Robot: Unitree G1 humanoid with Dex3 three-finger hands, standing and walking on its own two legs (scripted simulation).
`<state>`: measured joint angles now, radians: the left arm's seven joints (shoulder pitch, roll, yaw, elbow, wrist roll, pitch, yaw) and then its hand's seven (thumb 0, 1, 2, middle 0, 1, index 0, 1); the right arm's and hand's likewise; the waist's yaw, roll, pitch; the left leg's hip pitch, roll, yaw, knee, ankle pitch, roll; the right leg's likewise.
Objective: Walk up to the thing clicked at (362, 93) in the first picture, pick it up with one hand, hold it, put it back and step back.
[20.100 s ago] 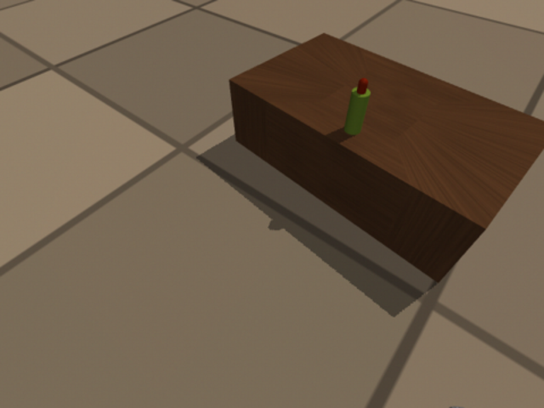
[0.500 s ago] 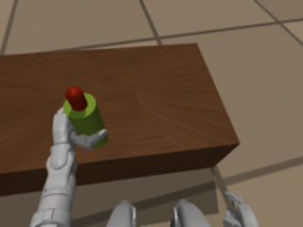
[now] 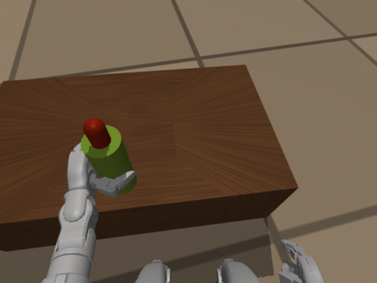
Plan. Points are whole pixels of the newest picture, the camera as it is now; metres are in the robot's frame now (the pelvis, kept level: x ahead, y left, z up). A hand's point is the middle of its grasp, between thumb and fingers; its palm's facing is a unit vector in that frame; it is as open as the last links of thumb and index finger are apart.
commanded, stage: hold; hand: left
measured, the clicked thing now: (110, 157) +0.34 +0.17 +0.07
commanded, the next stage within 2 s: none
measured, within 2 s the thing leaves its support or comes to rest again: neither
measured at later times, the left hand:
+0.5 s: hand (109, 165) +0.33 +0.17 +0.06, palm faces +0.11 -0.99 +0.00, open 10.0 cm
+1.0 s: hand (108, 165) +0.32 +0.17 +0.06, palm faces +0.11 -0.99 -0.01, open 10.0 cm
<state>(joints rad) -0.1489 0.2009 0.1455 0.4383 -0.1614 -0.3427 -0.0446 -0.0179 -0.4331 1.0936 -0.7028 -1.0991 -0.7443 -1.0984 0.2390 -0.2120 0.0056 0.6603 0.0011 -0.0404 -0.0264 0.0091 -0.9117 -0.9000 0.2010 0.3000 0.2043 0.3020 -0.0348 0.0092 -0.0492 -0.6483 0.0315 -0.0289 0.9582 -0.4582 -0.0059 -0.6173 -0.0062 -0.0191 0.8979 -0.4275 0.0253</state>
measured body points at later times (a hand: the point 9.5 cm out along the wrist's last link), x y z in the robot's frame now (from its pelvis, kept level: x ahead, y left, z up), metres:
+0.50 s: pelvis +0.00 +0.00 +0.01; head +0.04 +0.01 +0.46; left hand +0.31 +0.22 +0.06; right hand +0.13 -0.24 -0.09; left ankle +0.01 +0.12 -0.69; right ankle +0.01 -0.14 -0.69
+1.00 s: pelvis +0.00 +0.00 +0.01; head +0.03 +0.01 +0.46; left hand +0.31 +0.23 +0.06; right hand +0.13 -0.24 -0.09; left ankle +0.01 +0.12 -0.69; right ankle +0.01 -0.14 -0.69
